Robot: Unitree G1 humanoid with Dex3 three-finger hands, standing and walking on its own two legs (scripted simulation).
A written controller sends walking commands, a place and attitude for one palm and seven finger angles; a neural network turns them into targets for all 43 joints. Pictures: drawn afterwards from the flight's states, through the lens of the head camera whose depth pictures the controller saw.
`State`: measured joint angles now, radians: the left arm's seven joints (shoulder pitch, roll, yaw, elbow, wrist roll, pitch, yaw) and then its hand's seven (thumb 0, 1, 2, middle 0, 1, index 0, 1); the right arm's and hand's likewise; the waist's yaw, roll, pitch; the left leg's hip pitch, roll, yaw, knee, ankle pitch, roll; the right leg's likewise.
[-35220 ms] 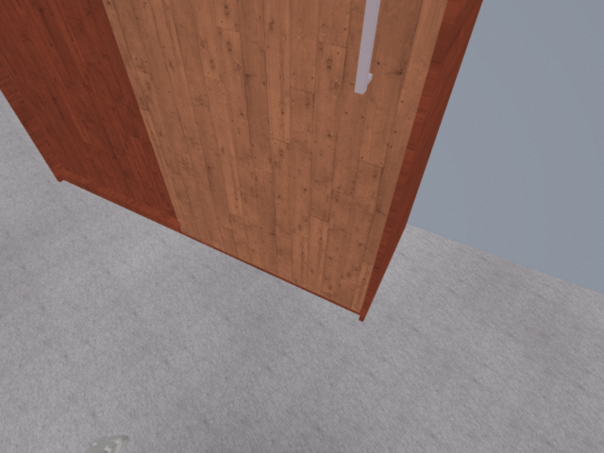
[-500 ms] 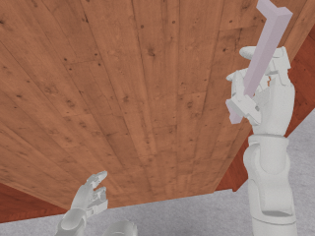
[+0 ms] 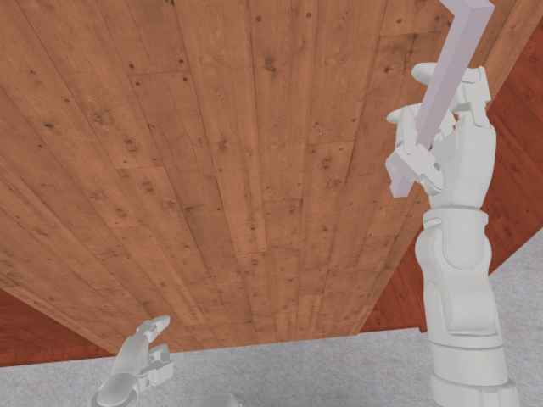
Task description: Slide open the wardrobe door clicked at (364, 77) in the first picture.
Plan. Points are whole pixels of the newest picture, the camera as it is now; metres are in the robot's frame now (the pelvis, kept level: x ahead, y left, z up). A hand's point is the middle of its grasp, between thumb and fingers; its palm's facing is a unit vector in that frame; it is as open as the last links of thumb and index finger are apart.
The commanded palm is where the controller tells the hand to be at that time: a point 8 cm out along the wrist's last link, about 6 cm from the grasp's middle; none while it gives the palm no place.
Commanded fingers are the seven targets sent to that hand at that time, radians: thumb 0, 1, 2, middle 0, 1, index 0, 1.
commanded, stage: step sideways, sliding the door along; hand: right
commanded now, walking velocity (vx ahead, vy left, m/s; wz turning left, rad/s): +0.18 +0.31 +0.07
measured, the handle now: (421, 110) +0.38 -0.17 +0.25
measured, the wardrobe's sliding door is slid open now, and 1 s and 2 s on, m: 0.24 0.45 0.63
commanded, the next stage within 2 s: none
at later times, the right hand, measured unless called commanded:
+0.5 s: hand (299, 159) +0.33 -0.03 +0.23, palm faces +0.10 +1.00 +0.00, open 6.6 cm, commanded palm +0.30 -0.03 +0.22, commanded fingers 0.00 -0.90 -0.90 0.45 1.40 0.45 1.40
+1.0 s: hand (203, 168) +0.32 +0.06 +0.23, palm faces +0.09 +1.00 +0.00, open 6.6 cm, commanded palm +0.29 +0.06 +0.22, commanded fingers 0.00 -0.90 -0.90 0.45 1.40 0.45 1.40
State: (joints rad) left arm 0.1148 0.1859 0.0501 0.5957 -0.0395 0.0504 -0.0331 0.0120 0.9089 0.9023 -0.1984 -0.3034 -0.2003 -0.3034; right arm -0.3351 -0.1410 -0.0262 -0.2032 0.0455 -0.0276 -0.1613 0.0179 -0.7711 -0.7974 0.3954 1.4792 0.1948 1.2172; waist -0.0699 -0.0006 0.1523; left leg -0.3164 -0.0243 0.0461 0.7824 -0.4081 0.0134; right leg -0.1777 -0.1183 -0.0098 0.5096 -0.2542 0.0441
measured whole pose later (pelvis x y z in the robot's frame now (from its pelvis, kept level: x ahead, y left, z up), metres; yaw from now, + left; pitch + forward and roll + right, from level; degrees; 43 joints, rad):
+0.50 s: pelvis -0.03 +0.09 +0.00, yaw +2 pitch -5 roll +3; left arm 0.12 0.15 0.03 0.59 -0.05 0.06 -0.05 0.01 0.91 0.90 -0.20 -0.30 -0.20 -0.30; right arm -0.40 -0.15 -0.03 -0.09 0.07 -0.05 -0.13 0.01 -0.77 -0.82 0.39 1.42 0.16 1.26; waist -0.08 -0.03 0.16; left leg -0.33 -0.06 0.05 0.80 -0.42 0.02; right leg -0.14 -0.14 0.02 0.49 -0.25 0.06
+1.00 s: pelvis -0.03 +0.19 +0.00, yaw +2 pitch -5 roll +3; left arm 0.13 0.17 0.03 0.57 -0.05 0.07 -0.05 0.01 0.91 0.90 -0.20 -0.30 -0.20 -0.30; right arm -0.38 -0.15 -0.03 -0.11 0.07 -0.06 -0.13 0.01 -0.77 -0.83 0.42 1.41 0.14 1.24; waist -0.07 -0.02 0.17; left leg -0.39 -0.05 0.05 0.84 -0.42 0.03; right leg -0.12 -0.11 -0.02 0.50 -0.29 0.04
